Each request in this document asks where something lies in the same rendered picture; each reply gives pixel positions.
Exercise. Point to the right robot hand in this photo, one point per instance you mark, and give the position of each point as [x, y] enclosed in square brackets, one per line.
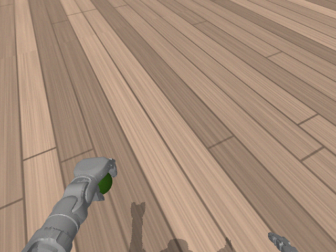
[281, 243]

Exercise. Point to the ball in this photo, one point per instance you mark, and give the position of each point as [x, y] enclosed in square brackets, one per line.
[105, 184]

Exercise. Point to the left robot arm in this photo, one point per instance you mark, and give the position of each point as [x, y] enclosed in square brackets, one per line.
[63, 223]

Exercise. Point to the left robot hand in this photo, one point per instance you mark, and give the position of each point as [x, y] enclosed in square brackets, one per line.
[98, 168]

